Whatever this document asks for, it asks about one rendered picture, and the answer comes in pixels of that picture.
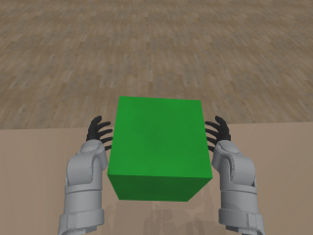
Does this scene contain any left robot forearm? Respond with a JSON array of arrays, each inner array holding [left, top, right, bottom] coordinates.
[[58, 139, 109, 235]]

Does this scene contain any carton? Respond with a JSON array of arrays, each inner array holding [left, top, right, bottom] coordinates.
[[107, 96, 213, 202]]

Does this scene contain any right robot forearm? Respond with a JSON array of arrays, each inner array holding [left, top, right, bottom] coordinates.
[[211, 140, 266, 235]]

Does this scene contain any right robot hand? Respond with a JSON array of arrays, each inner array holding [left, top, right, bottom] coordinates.
[[205, 116, 231, 152]]

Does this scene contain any left robot hand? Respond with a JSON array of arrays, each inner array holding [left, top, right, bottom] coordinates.
[[86, 116, 113, 151]]

